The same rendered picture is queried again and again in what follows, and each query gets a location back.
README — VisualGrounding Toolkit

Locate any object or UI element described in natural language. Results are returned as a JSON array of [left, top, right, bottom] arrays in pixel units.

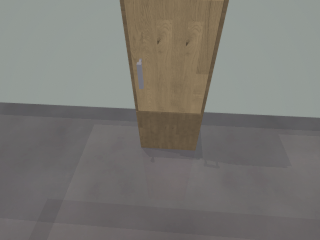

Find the cupboard door
[[124, 0, 224, 114]]

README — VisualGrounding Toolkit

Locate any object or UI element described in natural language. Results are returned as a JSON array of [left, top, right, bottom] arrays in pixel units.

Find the handle
[[136, 58, 144, 89]]

